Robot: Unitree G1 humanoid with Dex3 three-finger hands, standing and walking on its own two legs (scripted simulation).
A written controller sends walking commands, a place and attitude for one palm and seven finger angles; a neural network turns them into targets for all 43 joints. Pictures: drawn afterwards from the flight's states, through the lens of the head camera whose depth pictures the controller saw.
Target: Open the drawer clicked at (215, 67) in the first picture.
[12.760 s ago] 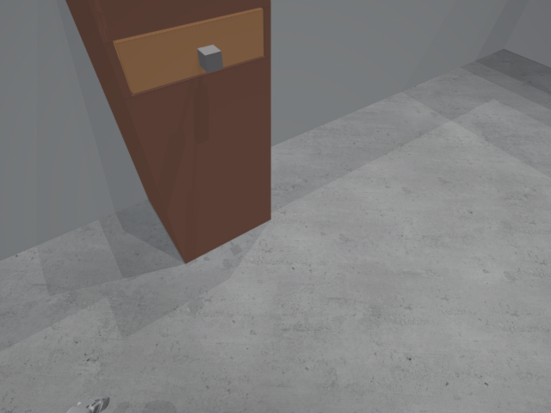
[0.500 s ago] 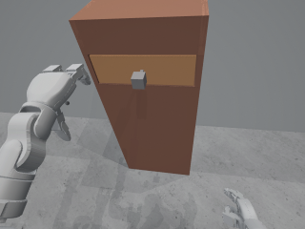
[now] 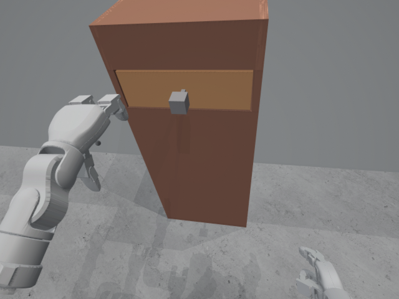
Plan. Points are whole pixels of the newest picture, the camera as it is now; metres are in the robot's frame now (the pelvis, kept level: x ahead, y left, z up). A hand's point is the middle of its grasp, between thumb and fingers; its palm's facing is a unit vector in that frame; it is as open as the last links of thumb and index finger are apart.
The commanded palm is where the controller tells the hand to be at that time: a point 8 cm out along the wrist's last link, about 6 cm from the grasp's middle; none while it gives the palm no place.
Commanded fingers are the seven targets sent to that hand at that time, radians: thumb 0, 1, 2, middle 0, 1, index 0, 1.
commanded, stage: move the hooked fingers above the handle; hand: left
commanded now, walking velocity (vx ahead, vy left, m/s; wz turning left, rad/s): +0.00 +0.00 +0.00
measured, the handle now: (181, 98) +0.60 +0.14 +0.08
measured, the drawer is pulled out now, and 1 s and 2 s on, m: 0.00 0.00 0.00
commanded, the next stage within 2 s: none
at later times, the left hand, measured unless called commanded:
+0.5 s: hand (130, 122) +0.41 +0.20 +0.16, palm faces +0.04 -0.05 -1.00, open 13.8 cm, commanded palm +0.38 +0.21 +0.23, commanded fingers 0.00 -0.50 0.30 -0.30 -1.20 -0.30 -1.20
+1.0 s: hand (153, 103) +0.48 +0.18 +0.15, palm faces +0.01 -0.04 -1.00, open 13.8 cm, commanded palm +0.47 +0.18 +0.22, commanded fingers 0.00 -0.50 0.30 -0.30 -1.20 -0.30 -1.20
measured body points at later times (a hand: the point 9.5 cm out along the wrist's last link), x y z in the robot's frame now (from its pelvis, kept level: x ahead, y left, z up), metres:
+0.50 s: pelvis +0.02 +0.00 +0.00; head +0.05 -0.04 +0.45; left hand +0.40 +0.20 +0.21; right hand +0.18 -0.25 -0.13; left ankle +0.04 +0.10 -0.74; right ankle -0.01 -0.12 -0.74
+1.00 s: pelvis +0.04 +0.00 +0.00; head +0.07 -0.04 +0.44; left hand +0.48 +0.18 +0.20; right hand +0.17 -0.25 -0.14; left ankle +0.04 +0.10 -0.74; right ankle -0.01 -0.12 -0.74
